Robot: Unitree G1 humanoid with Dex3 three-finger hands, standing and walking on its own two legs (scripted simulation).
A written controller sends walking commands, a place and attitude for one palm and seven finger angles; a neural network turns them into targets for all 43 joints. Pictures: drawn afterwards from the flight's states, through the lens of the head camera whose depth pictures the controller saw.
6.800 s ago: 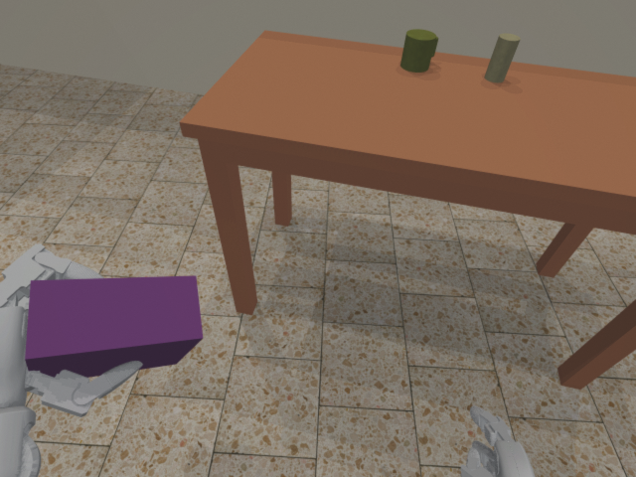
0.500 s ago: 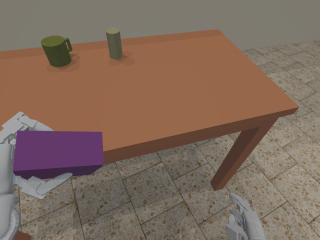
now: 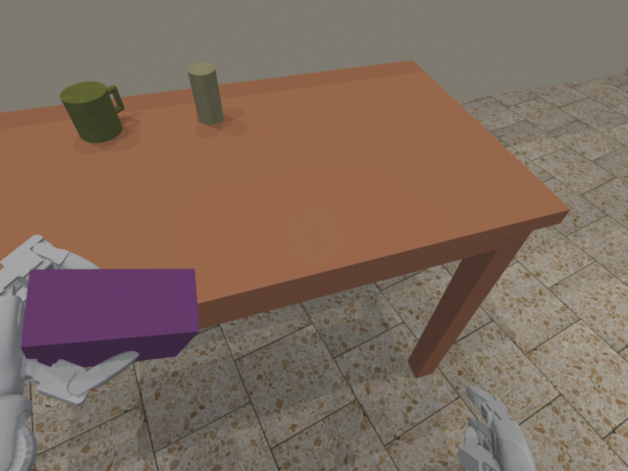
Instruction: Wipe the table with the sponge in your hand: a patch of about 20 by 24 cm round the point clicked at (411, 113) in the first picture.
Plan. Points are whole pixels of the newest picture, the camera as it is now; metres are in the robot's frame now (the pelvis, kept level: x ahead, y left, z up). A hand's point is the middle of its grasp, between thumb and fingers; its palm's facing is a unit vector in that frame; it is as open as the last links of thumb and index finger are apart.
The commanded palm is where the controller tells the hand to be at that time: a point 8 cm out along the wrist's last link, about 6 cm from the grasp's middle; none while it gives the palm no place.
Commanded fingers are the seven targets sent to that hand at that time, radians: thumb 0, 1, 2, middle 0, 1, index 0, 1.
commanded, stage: look again from close up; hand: left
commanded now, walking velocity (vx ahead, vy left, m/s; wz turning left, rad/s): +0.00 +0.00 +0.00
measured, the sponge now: (140, 318) +0.23 +0.20 +0.13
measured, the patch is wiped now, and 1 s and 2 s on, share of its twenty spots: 0.00 0.00 0.00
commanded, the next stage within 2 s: shuffle to correct the standing spot in 0.40 s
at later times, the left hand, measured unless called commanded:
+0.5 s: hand (56, 337) +0.20 +0.26 +0.15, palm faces +0.38 -0.85 -0.37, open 10.5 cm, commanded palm +0.15 +0.29 +0.17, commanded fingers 0.00 0.10 1.30 -1.20 -1.60 -1.20 -1.60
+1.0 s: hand (78, 285) +0.26 +0.27 +0.15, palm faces +0.35 -0.86 -0.38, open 10.5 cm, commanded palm +0.19 +0.31 +0.17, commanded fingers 0.00 0.10 1.30 -1.20 -1.60 -1.20 -1.60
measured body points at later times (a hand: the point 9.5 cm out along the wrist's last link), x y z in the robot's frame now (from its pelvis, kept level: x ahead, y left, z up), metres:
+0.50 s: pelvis -0.01 +0.01 +0.00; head +0.00 +0.02 +0.45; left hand +0.17 +0.30 +0.17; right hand +0.16 -0.21 -0.08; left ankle -0.01 +0.10 -0.74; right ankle +0.00 -0.08 -0.74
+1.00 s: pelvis +0.03 +0.03 -0.02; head +0.05 +0.05 +0.43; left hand +0.23 +0.31 +0.17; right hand +0.19 -0.22 -0.10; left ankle +0.01 +0.12 -0.73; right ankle +0.00 -0.08 -0.74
